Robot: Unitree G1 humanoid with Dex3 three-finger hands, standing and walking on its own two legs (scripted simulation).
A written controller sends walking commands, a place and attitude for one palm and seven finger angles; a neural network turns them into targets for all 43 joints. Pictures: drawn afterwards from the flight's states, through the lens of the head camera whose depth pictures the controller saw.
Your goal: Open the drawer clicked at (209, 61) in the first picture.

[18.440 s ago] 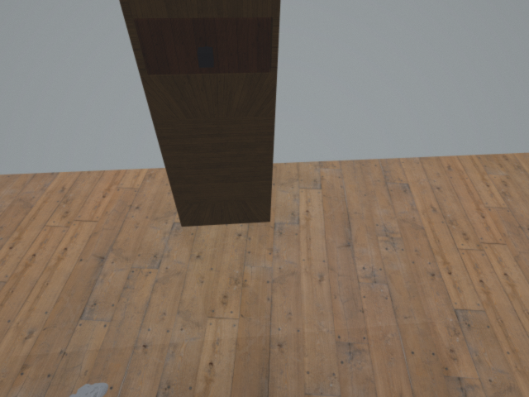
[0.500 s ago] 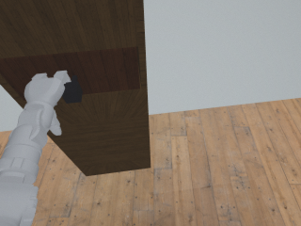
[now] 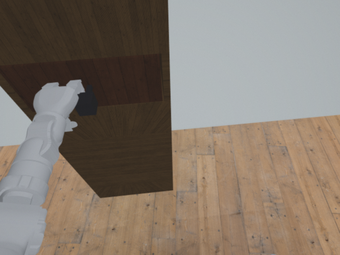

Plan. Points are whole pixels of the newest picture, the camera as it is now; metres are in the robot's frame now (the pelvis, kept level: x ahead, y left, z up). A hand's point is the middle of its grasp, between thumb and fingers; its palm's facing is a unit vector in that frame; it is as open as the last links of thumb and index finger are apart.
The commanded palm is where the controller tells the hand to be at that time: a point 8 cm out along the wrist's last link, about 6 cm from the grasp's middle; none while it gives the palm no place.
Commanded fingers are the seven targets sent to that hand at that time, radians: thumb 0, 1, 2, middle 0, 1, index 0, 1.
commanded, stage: close the thumb around the handle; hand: left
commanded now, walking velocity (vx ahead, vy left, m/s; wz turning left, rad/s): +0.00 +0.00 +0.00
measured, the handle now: (87, 97) +0.47 +0.24 +0.10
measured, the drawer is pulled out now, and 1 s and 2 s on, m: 0.00 0.06 0.06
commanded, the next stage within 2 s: pull the drawer open in 0.28 s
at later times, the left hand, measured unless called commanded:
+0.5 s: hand (67, 115) +0.42 +0.28 +0.08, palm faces -0.03 -0.02 -1.00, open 5.0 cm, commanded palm +0.39 +0.27 +0.14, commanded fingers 0.00 0.90 0.90 -0.40 -1.35 -0.40 -1.35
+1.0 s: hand (61, 137) +0.36 +0.27 +0.08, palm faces +0.02 -0.06 -1.00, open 5.3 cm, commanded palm +0.34 +0.28 +0.14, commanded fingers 0.00 0.90 0.90 -0.40 -1.35 -0.40 -1.35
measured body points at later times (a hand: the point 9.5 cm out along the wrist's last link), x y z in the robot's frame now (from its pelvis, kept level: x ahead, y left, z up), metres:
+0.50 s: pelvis +0.00 +0.00 +0.00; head +0.05 -0.02 +0.45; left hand +0.42 +0.28 +0.14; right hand +0.09 -0.27 -0.13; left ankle -0.02 +0.10 -0.72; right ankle -0.03 -0.11 -0.72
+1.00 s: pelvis +0.02 +0.01 +0.00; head +0.05 -0.02 +0.45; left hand +0.35 +0.27 +0.13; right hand +0.18 -0.24 -0.11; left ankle -0.02 +0.10 -0.72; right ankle -0.03 -0.11 -0.72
